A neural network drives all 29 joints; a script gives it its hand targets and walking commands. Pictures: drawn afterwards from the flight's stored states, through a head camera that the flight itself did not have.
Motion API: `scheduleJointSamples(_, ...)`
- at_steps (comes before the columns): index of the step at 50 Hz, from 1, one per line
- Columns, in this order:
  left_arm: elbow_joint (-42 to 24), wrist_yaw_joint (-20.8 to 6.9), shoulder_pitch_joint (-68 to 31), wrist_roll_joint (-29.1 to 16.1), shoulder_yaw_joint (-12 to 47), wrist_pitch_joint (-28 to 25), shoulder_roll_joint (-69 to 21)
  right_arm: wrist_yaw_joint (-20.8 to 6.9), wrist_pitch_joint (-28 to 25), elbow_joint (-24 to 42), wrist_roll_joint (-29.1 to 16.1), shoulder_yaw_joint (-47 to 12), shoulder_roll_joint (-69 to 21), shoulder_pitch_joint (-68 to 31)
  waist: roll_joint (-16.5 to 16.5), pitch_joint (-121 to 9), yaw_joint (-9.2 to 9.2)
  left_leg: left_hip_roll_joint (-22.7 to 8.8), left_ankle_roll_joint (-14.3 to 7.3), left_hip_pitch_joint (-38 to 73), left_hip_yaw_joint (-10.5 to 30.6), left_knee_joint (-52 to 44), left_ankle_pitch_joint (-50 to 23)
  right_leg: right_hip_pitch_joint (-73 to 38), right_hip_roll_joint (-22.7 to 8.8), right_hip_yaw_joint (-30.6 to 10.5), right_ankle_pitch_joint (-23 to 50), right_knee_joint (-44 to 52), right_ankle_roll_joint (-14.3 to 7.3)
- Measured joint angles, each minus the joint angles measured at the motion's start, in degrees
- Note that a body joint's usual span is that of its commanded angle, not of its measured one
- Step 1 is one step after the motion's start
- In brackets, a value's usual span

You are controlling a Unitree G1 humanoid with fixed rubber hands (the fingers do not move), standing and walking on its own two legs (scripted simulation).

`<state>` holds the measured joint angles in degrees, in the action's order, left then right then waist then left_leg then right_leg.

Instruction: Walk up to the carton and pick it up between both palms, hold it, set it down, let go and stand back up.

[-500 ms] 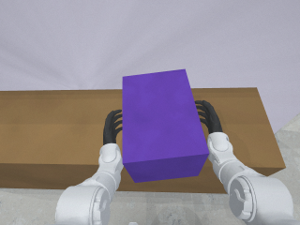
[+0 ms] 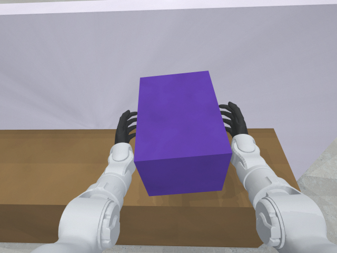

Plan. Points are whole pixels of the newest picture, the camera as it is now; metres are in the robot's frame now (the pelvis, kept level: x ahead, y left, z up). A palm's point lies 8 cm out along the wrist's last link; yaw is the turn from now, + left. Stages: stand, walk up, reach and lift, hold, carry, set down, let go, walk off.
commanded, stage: reach and lift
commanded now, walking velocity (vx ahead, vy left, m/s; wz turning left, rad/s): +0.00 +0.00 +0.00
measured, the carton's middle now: (179, 131) +0.46 -0.01 +0.03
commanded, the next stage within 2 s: none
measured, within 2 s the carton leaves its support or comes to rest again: neither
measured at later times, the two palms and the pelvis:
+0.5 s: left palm (117, 134) +0.40 +0.14 +0.10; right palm (241, 131) +0.39 -0.15 +0.10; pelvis +0.01 +0.00 +0.02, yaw +0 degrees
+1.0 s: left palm (108, 120) +0.38 +0.15 +0.17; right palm (247, 126) +0.36 -0.15 +0.15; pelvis +0.00 +0.00 +0.02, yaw +0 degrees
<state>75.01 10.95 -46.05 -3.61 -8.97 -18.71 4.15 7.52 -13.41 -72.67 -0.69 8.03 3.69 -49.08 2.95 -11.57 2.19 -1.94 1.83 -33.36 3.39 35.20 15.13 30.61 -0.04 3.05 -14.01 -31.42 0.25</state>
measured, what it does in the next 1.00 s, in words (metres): stands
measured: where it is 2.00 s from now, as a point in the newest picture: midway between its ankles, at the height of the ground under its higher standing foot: outside the picture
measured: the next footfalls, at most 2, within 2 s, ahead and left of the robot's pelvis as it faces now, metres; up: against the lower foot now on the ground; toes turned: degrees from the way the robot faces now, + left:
none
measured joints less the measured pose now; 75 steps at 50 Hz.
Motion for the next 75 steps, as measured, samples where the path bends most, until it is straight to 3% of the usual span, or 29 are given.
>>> scheduleJointSamples(9, -8.14, -1.66, 6.16, 5.31, -5.36, 3.16, -2.25, 0.96, 4.29, 9.92, -2.41, -3.1, -1.16, 7.43, -0.72, 1.95, -0.08, 0.19, -0.22, 9.6, -1.03, -8.6, -2.6, -8.92, -0.06, -1.32, 2.68, 7.99, 0.28)
scheduleJointSamples(20, -25.66, -1.95, 13.81, 5.85, -2.1, 11.56, -3.89, 2.32, 8.11, 23.28, -4.15, -6.3, -1.12, 15.74, -0.83, 3.53, -0.92, 0.37, -0.39, 13.78, -0.95, -13.14, -4.72, -13.69, -0.07, -1.62, 5.44, 13.78, 0.5)
scheduleJointSamples(26, -30.52, -2.47, 11.41, 7.6, -2.41, 19.53, -3.03, 2.54, 12.59, 24.26, -3.41, -4.95, -1.38, 12.98, -2.78, 5.41, 0.32, 0.59, -0.3, 16.37, -0.34, -14.23, -5.48, -16.16, -0.21, -1.19, 5.55, 14.11, 0.37)
scheduleJointSamples(30, -35.63, -3.04, 11.22, 10.2, -3.22, 25.12, -3.88, 2.63, 14.94, 26.5, -5.12, -5.05, -1.13, 13.4, -3.55, 5.06, 0.23, 0.49, -0.26, 17.97, -0.58, -14.56, -5.34, -17.65, -0.09, -1.54, 5.59, 14.51, 0.34)
scheduleJointSamples(34, -39.11, -5.62, 11.13, 14.49, -5.64, 30.01, -4.96, 2.78, 18.44, 28.19, -5.29, -4.96, -1.41, 13.62, -4.14, 6.84, -0.04, 0.67, -0.53, 22.2, -1.23, -15.66, -5.24, -21.25, -0.27, -2.26, 5.3, 14.81, 0.58)
scheduleJointSamples(38, -44.74, -5.92, 13.05, 15.39, -5.53, 34.09, -5.86, 2.63, 20.32, 30.92, -5.42, -5.75, -1.41, 14.95, -4.26, 8.12, -0.12, 0.89, -0.66, 25.12, -1.38, -16.22, -5.15, -24.08, -0.48, -2.48, 5.13, 15.18, 0.69)
scheduleJointSamples(45, -48.99, -6.54, 13.53, 16.84, -5.25, 38.52, -5.85, 1.91, 22.88, 32.79, -4.53, -4.44, -2.29, 14.76, -4.76, 9.84, 0.75, 1.12, -0.69, 27.49, -0.76, -16.54, -5.42, -26.77, -0.65, -1.94, 5.24, 15.67, 0.69)
scheduleJointSamples(58, -51.85, -8.72, 10.73, 18.84, -6.39, 42.7, -5.66, 2.69, 25.22, 35.79, -4.98, -3.52, -2.79, 13.77, -5.16, 11.96, 0.55, 1.11, -0.9, 28.09, -1.44, -17.5, -6.33, -26.8, -0.63, -2.66, 6.07, 16.02, 0.78)
scheduleJointSamples(66, -56.69, -8.48, 12.34, 18.68, -5.28, 44.65, -5.82, 2.92, 25.58, 38.84, -6.12, -4.86, -2.41, 14.94, -4.69, 10.9, 1.01, 1.2, -1.02, 28.56, -1.33, -17.36, -5.54, -27.93, -0.72, -2.51, 5.89, 17.14, 0.98)
scheduleJointSamples(75, -62.29, -10.62, 15.21, 20.84, -5.95, 48.74, -6.44, 4.08, 27.32, 41.41, -8.33, -7.54, -2.42, 16.64, -5.86, 13.41, 2.12, 1.37, -1.2, 31.9, -1.23, -17.28, -4.7, -31.41, -0.87, -2.38, 5.11, 17.25, 1.11)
